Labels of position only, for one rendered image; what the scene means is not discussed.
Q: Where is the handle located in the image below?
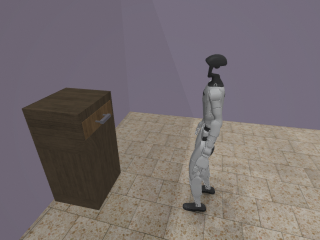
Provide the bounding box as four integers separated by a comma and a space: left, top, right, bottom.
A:
95, 113, 111, 124

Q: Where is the drawer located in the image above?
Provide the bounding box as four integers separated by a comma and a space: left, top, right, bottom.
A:
82, 100, 112, 140

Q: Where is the humanoid robot head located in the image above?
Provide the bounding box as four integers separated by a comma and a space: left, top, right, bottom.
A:
205, 54, 227, 87

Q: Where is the right robot hand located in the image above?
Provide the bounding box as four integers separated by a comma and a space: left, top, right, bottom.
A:
195, 121, 205, 135

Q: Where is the robot left forearm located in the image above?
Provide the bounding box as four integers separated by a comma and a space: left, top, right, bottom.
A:
201, 121, 221, 158

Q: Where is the left robot upper arm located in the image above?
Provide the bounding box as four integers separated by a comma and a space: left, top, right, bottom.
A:
208, 88, 223, 128

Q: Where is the left robot hand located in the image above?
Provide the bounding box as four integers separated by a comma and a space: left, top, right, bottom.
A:
191, 155, 209, 178

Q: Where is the robot left foot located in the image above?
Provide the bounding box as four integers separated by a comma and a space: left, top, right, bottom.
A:
182, 202, 206, 212

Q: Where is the cabinet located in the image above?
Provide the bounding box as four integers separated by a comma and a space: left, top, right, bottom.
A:
22, 87, 121, 210

